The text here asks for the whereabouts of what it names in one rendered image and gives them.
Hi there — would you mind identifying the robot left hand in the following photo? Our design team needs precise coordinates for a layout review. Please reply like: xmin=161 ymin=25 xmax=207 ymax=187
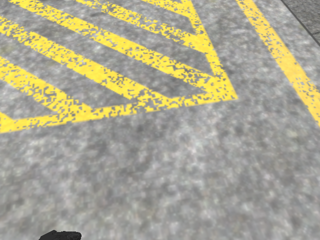
xmin=39 ymin=230 xmax=82 ymax=240

